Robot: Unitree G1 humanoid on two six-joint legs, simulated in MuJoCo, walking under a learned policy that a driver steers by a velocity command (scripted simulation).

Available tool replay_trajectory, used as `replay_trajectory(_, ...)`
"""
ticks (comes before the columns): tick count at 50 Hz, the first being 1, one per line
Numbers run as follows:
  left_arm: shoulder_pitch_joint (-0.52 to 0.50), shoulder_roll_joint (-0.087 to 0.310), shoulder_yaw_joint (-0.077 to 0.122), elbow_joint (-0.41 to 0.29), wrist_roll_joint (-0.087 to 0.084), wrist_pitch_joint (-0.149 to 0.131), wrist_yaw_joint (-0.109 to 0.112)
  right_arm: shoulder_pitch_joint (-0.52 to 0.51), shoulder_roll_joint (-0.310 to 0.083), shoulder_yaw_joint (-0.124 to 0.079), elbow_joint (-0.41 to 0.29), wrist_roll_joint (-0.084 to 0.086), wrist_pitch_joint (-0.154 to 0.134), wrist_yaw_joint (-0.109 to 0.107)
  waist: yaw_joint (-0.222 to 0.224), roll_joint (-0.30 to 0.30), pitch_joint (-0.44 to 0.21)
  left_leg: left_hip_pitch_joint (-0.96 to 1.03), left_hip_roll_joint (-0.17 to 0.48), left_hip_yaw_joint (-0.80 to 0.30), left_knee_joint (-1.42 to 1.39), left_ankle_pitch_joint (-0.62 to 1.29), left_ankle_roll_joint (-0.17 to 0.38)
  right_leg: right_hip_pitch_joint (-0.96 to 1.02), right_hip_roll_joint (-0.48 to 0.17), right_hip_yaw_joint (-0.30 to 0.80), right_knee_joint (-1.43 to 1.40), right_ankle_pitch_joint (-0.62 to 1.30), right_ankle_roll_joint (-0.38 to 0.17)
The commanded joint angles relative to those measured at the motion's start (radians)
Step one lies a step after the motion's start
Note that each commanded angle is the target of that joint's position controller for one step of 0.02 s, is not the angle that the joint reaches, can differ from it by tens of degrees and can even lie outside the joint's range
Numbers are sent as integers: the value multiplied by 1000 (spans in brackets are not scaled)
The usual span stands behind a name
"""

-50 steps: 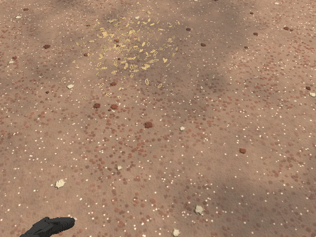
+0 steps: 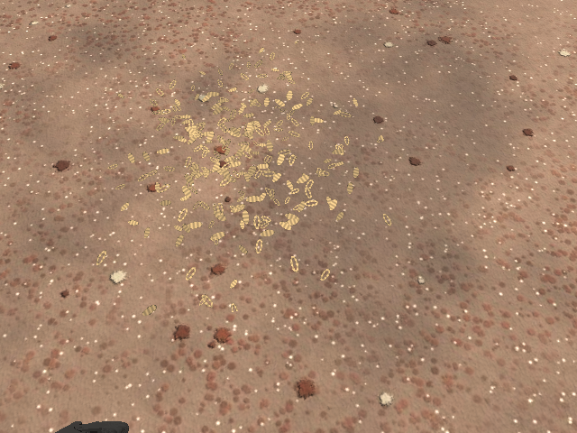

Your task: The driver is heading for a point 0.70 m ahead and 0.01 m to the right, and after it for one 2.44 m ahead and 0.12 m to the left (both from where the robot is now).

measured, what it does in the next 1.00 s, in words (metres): walks ahead: left foot, then right foot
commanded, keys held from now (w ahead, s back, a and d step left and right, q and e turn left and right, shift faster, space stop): w+e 0.28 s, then w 0.38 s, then w+q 0.34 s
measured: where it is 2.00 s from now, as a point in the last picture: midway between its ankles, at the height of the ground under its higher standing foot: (295, 205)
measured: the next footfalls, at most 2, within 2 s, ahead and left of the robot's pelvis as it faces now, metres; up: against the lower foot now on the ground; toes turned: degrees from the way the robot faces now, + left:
left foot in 0.46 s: +0.46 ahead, +0.09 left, +0.00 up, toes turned -16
right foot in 0.94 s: +0.65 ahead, -0.21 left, +0.00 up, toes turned -9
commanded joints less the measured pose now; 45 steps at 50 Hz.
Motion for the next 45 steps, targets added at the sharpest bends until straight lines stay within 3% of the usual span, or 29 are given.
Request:
replay_trajectory(1, 343, 255, 83, -17, 3, -14, 18, -37, -93, 6, -145, 6, -81, 22, 152, -124, -425, -759, -105, -324, 727, -87, 16, 929, -348, 898, -325, -236, -318)
replay_trajectory(2, 306, 205, 68, -12, 11, -27, 17, -136, -138, -6, -178, 41, -102, 30, 160, -76, -279, -825, -55, -334, 690, 13, 42, 830, -324, 753, -354, -167, -262)
replay_trajectory(3, 244, 181, 60, -17, 6, -33, 17, -147, -127, 0, -181, 31, -113, 26, 110, 4, -187, -794, -10, -329, 597, 99, 53, 681, -279, 630, -352, -65, -226)
replay_trajectory(4, 181, 148, 51, -29, 6, -34, 19, -145, -130, -6, -168, 3, -113, 19, 69, 27, -132, -734, 19, -322, 509, 141, 44, 553, -238, 535, -359, 49, -202)
replay_trajectory(5, 148, 128, 42, -47, 20, -36, 25, -122, -137, -12, -163, -8, -103, 19, 36, 0, -121, -664, 39, -330, 470, 177, 35, 470, -213, 483, -378, 134, -197)
replay_trajectory(8, 144, 147, 46, -50, 16, -40, 40, -107, -105, -7, -163, -22, -70, 18, 10, -5, -95, -610, 38, -298, 347, 227, -17, 339, -177, 394, -412, 270, -199)
replay_trajectory(10, 171, 175, 54, -39, 13, -37, 54, -179, -79, 5, -186, -24, -61, 16, 29, -14, -66, -613, 20, -279, 206, 333, -46, 285, -142, 339, -417, 279, -178)
replay_trajectory(13, 209, 183, 56, -23, 6, -25, 65, -294, -50, 19, -210, -18, -66, 24, 79, -54, -57, -536, -31, -269, -40, 539, -55, 243, -86, 296, -393, 172, -119)
replay_trajectory(16, 260, 179, 55, 1, 3, -19, 67, -352, -66, 18, -224, -2, -78, 39, 111, -74, -61, -495, -52, -278, -147, 619, -44, 286, -118, 340, -364, 83, -101)
replay_trajectory(18, 284, 160, 49, 18, 3, -17, 69, -358, -87, 10, -226, -2, -88, 49, 113, -81, -60, -501, -46, -294, -192, 590, -17, 365, -156, 386, -314, 65, -92)
replay_trajectory(20, 281, 162, 51, 27, 9, -13, 70, -329, -108, 1, -222, -2, -96, 53, 91, -107, -53, -480, -45, -289, -209, 503, 19, 419, -189, 425, -269, 115, -79)
replay_trajectory(21, 267, 161, 50, 27, 10, -10, 68, -281, -116, -6, -211, -3, -100, 51, 60, -118, -61, -420, -55, -268, -236, 473, 43, 427, -184, 424, -227, 184, -66)
replay_trajectory(22, 260, 139, 42, 23, 13, -9, 66, -190, -142, -21, -186, -11, -104, 45, 14, -108, -112, -286, -61, -254, -260, 471, 75, 421, -136, 395, -120, 299, -43)
replay_trajectory(23, 258, 98, 24, 6, 24, -10, 63, -46, -185, -34, -169, -24, -108, 40, -51, -43, -247, -47, 64, -378, -228, 472, 139, 327, -82, 339, 120, 225, -8)
replay_trajectory(24, 405, 35, 4, 1, 3, -22, 63, 77, -279, -61, -132, -32, -97, 41, -20, 245, -386, 310, 273, -809, -285, 293, 315, -24, 75, 219, 486, -149, 80)
replay_trajectory(25, 402, 91, 6, 11, -7, -29, 65, 109, -204, -46, -109, 3, -92, 53, -40, 282, -367, 336, 326, -1044, -412, 18, 341, -202, 65, 253, 630, -419, 91)
replay_trajectory(26, 288, 160, 25, -1, -15, -31, 63, 49, -142, -27, -119, 11, -87, 51, -58, 163, -210, 214, 294, -922, -432, -48, 293, -269, 14, 264, 681, -347, 86)
replay_trajectory(27, 204, 157, 22, -23, -4, -33, 64, -8, -120, -16, -131, -2, -78, 47, -46, 89, -136, 94, 249, -787, -439, 33, 259, -255, -29, 216, 661, -275, 83)
replay_trajectory(28, 155, 143, 21, -38, 13, -37, 61, -45, -97, -7, -128, -9, -73, 47, -26, 65, -65, -17, 207, -694, -465, 140, 255, -244, -61, 193, 593, -221, 85)
replay_trajectory(30, 173, 113, 21, -33, 18, -36, 55, -68, -73, 5, -123, -18, -76, 44, 15, 110, -58, -110, 149, -586, -502, 293, 239, -155, -106, 174, 497, -154, 90)
replay_trajectory(32, 181, 81, 12, -30, 18, -32, 53, -51, -87, 2, -108, -6, -80, 41, 23, 119, -65, -132, 139, -519, -528, 402, 256, -141, -116, 146, 427, -137, 104)
replay_trajectory(35, 79, 52, -3, -66, 30, -40, 54, -20, -128, -8, -84, 6, -74, 33, 1, 87, -45, -142, 128, -458, -555, 510, 266, -153, -123, 121, 232, -24, 129)
replay_trajectory(37, 13, 37, -10, -79, 28, -49, 48, 7, -141, -11, -70, 13, -64, 27, -19, 85, -36, -155, 102, -417, -551, 532, 248, -107, -100, 110, 88, 86, 141)
replay_trajectory(42, -116, 53, -5, -107, 12, -71, 26, 97, -153, -13, -33, 24, -38, 18, -54, 92, -23, -127, 117, -443, -488, 515, 223, -1, -43, 109, -103, 185, 147)
replay_trajectory(45, -72, 96, 14, -99, 10, -84, 23, 89, -172, -22, -30, 24, -24, 9, 0, 115, -43, -96, 139, -494, -403, 533, 191, 119, -34, 114, -178, 113, 112)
